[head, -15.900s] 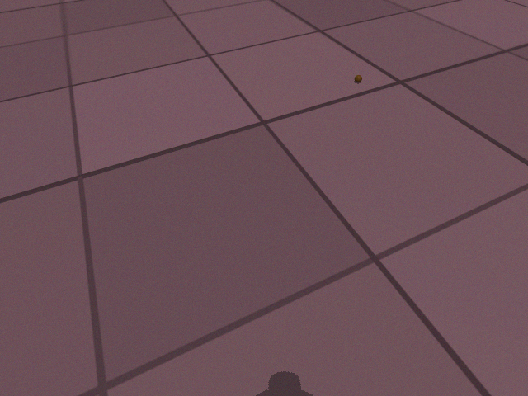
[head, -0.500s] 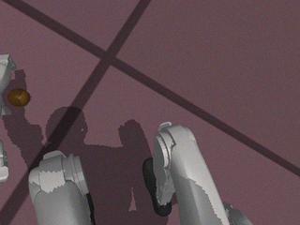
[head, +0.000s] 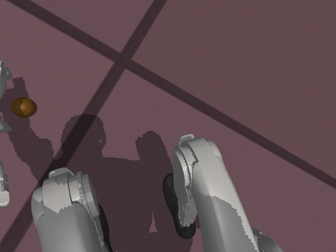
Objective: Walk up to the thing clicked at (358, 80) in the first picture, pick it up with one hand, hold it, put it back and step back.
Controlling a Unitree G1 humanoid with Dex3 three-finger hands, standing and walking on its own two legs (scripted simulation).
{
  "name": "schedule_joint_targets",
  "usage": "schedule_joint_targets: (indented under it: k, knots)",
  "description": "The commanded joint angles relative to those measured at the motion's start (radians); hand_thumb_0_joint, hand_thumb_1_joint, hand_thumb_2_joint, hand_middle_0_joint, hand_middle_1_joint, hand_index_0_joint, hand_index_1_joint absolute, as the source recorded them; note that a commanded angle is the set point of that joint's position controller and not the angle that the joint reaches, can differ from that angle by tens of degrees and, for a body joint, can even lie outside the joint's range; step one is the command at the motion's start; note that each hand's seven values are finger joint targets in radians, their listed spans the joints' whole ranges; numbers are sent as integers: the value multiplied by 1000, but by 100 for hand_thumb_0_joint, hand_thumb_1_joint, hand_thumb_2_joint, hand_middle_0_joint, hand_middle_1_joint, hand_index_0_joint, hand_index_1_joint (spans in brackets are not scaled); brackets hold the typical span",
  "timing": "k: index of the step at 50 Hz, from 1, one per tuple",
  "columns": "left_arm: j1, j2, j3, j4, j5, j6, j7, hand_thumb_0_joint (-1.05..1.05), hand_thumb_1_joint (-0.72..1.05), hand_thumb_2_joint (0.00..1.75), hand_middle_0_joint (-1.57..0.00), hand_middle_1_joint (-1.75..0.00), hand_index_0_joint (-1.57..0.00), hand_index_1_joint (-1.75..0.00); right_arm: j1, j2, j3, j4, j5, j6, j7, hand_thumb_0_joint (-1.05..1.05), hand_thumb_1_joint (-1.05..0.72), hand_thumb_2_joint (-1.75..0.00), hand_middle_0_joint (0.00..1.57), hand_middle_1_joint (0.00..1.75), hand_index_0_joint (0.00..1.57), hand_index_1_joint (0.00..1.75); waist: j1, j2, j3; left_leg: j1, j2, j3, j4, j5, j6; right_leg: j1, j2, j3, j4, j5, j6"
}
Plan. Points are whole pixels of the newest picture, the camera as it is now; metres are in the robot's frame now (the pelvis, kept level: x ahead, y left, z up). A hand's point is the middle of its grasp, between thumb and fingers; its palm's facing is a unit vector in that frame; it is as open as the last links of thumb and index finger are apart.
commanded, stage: close in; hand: left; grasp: from above
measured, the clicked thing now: (23, 107) +0.51 +0.29 -0.29
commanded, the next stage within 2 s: rest palm in 0.22 s
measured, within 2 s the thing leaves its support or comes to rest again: neither
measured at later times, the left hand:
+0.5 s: hand (14, 105) +0.49 +0.28 -0.21, palm faces -0.47 -0.10 -0.88, open 13.5 cm
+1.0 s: hand (22, 107) +0.49 +0.28 -0.25, palm faces -0.45 -0.11 -0.89, open 13.6 cm
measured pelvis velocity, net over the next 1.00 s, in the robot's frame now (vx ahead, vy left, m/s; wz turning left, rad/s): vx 0.01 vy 0.01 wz -0.08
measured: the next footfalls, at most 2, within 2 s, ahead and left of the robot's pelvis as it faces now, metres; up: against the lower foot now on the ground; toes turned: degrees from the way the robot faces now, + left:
none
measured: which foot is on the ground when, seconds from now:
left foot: down 0.00-1.00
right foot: down 0.00-1.00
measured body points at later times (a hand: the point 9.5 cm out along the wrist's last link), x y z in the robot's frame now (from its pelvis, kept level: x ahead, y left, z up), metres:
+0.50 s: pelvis +0.00 +0.00 -0.01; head +0.26 +0.09 +0.34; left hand +0.51 +0.28 -0.16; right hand +0.02 -0.26 -0.08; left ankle +0.07 +0.13 -0.29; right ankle +0.10 -0.13 -0.29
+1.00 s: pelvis +0.01 +0.01 -0.02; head +0.29 +0.10 +0.32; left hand +0.51 +0.28 -0.20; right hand +0.03 -0.25 -0.08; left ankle +0.07 +0.13 -0.29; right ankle +0.10 -0.13 -0.29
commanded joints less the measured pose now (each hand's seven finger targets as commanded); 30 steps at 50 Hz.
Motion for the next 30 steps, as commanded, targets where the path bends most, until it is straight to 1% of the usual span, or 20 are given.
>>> schedule_joint_targets:
  k: [1,2,4,5,6,7,8,10,13,15,16,18,19,20,21,23,24,26,29,30]
  knots:
    - [-403,121,-41,-198,20,-64,62,0,-44,93,-14,-100,-16,-98,243,-263,-100,22,2,-3,-17,0,-90,-89,20,30,20,30,-71,393,-736,552,-7,92,-237,151,19,336,41,-105,-236,197,-74]
    - [-401,142,-26,-207,27,-61,80,0,-46,92,-11,-101,-14,-98,240,-267,-103,21,5,2,-18,0,-90,-90,20,30,20,30,-44,423,-761,581,-9,92,-252,174,15,326,39,-106,-228,217,-76]
    - [-379,120,-40,-101,42,-45,105,0,-47,93,-11,-100,-13,-98,238,-266,-96,21,1,3,-17,0,-90,-89,20,30,20,30,-60,402,-725,568,-7,91,-244,187,18,307,44,-113,-223,233,-76]
    - [-358,127,-29,-58,50,-36,120,0,-46,93,-11,-100,-14,-97,236,-272,-95,24,1,5,-17,0,-90,-89,20,30,20,30,-55,395,-690,562,-9,87,-257,198,15,291,39,-117,-215,238,-78]
    - [-345,101,-45,-7,61,-24,129,0,-44,93,-11,-102,-14,-98,230,-264,-90,25,-1,4,-15,0,-89,-89,20,30,20,30,-68,374,-659,550,-8,89,-247,195,20,279,44,-117,-219,241,-77]
    - [-388,155,-19,-56,65,-25,144,0,-43,95,-13,-101,-16,-98,228,-269,-81,22,-1,7,-17,0,-89,-89,20,30,20,30,-55,396,-683,542,-11,91,-255,215,21,304,45,-114,-220,258,-76]
    - [-356,166,-6,-3,82,-10,154,0,-42,95,-14,-101,-17,-99,232,-271,-82,20,-2,5,-16,0,-90,-89,20,30,20,30,-48,398,-680,559,-13,93,-253,237,20,304,40,-113,-209,275,-77]
    - [-364,169,-4,39,86,1,171,0,-43,96,-14,-100,-16,-98,212,-269,-71,13,-6,2,-11,0,-89,-89,20,30,20,30,-53,388,-649,535,-11,90,-256,223,23,284,41,-113,-200,263,-79]
    - [-410,184,5,43,85,8,191,0,-41,93,-14,-101,-17,-97,201,-273,-61,1,-13,-12,-8,0,-89,-89,20,30,20,30,-79,369,-648,516,-9,94,-232,202,35,290,44,-105,-206,258,-72]
    - [-423,234,32,22,90,8,207,0,-39,93,-14,-103,-18,-99,198,-279,-56,-12,-16,-20,-10,0,-89,-89,20,30,20,30,-69,387,-699,523,-8,98,-231,208,36,332,45,-100,-213,266,-68]
    - [-405,235,31,53,86,11,213,0,-40,92,-14,-102,-18,-98,191,-276,-51,-14,-17,-24,-9,0,-89,-89,20,30,20,30,-68,379,-686,507,-5,99,-224,201,38,330,46,-98,-213,259,-67]
    - [-407,196,11,80,90,14,213,0,-44,92,-11,-100,-13,-98,197,-271,-41,-4,-25,-35,-4,0,-90,-90,20,30,20,30,-97,372,-658,491,-6,100,-219,178,39,329,49,-99,-209,243,-66]
    - [-429,209,18,88,88,11,212,0,-44,92,-10,-100,-13,-98,204,-281,-40,1,-28,-41,-3,0,-89,-90,20,30,20,30,-111,362,-636,479,-6,97,-215,158,40,310,47,-104,-210,223,-65]
    - [-392,211,16,115,84,12,210,0,-44,91,-9,-101,-12,-98,196,-281,-41,-4,-27,-46,-4,0,-89,-90,20,30,20,30,-95,361,-633,479,-4,92,-220,147,39,304,51,-106,-210,206,-70]
    - [-396,209,10,139,76,9,209,0,-46,93,-10,-100,-12,-98,195,-283,-34,-5,-30,-52,-3,0,-89,-90,20,30,20,30,-111,341,-607,452,-2,90,-207,128,43,299,52,-105,-211,191,-67]
    - [-414,248,22,102,77,-1,210,0,-45,94,-11,-100,-12,-99,199,-299,-24,-17,-35,-60,-4,0,-89,-90,20,30,20,30,-113,347,-639,461,-4,87,-209,135,43,341,49,-109,-216,194,-64]
    - [-399,247,13,121,73,-3,211,0,-45,92,-10,-101,-12,-98,191,-292,-19,-10,-34,-63,-4,0,-89,-90,20,30,20,30,-99,359,-628,459,-2,87,-210,127,40,329,52,-107,-208,188,-67]
    - [-408,275,27,104,78,-13,216,0,-45,93,-11,-100,-13,-98,204,-305,-15,-5,-40,-71,-2,0,-89,-90,20,30,20,30,-106,364,-626,471,-2,82,-205,135,38,334,53,-119,-204,193,-65]
    - [-398,265,12,132,77,-26,222,0,-46,92,-9,-101,-11,-98,196,-306,2,-6,-48,-85,9,0,-89,-90,20,30,20,30,-126,383,-599,481,4,73,-194,135,34,324,58,-128,-185,198,-67]
    - [-405,305,38,108,83,-31,233,0,-45,93,-9,-101,-11,-98,192,-321,0,-16,-50,-88,9,0,-89,-90,20,30,20,30,-120,384,-629,506,5,67,-191,161,31,333,57,-135,-182,218,-66]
